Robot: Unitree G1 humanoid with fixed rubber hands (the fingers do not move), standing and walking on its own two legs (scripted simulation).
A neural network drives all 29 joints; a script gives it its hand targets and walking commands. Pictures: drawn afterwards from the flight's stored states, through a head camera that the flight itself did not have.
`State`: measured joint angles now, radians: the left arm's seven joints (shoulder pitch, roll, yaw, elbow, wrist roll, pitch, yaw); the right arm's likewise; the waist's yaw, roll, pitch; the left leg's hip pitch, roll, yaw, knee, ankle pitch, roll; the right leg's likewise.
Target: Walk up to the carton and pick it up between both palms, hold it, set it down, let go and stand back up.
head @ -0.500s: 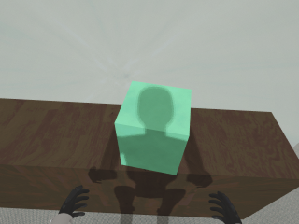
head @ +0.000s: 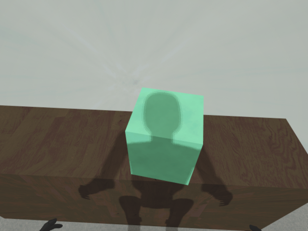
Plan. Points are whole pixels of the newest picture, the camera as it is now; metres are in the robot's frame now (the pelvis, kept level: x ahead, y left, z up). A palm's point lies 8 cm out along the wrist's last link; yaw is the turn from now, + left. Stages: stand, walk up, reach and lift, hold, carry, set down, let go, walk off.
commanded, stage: stand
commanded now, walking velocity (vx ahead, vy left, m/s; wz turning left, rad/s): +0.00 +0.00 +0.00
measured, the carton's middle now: (165, 136) +0.43 -0.02 -0.04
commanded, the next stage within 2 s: none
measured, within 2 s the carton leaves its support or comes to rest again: neither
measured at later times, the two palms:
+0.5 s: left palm out of the picture +0.07 +0.32 -0.10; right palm out of the picture +0.10 -0.27 -0.10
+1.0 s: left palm out of the picture +0.06 +0.33 -0.11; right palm out of the picture +0.07 -0.26 -0.11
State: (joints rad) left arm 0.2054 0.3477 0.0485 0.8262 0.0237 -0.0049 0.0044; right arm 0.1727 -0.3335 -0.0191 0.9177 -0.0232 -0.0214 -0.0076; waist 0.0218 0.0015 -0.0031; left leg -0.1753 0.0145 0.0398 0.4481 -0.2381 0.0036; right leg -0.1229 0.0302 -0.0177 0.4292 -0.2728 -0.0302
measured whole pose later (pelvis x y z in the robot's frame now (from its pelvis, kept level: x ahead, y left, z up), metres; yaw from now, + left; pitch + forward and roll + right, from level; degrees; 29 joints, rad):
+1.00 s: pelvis -0.02 +0.03 +0.01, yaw +0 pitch -3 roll +0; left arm 0.16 0.35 -0.02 1.03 0.01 -0.02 0.01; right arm 0.10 -0.35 0.00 1.11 -0.01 -0.02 0.00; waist 0.00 0.00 0.03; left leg -0.12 -0.05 0.05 0.31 -0.14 0.05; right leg -0.08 -0.03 0.00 0.34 -0.20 0.02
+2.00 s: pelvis +0.01 +0.03 +0.01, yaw +1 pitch -2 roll +0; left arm 0.13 0.35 -0.01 1.04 0.01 -0.02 0.01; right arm 0.08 -0.36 -0.01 1.12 0.00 -0.02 -0.01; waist 0.00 0.00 0.03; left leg -0.11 -0.05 0.03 0.32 -0.18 0.05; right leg -0.05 -0.03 -0.02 0.31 -0.23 0.02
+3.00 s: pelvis +0.01 +0.03 +0.01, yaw +1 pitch -3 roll +0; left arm 0.14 0.34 0.01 1.04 0.01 -0.01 0.02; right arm 0.10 -0.34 -0.03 1.10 -0.01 -0.02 -0.01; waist -0.01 -0.01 0.04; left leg -0.07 -0.05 0.04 0.29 -0.18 0.05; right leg -0.03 -0.03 -0.02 0.31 -0.23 0.02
